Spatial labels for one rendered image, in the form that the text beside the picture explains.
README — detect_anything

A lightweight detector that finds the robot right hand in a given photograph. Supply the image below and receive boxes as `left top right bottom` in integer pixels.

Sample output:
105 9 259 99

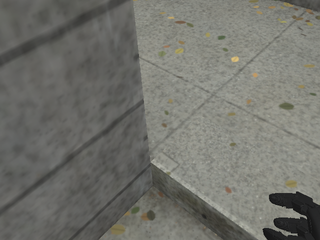
262 191 320 240

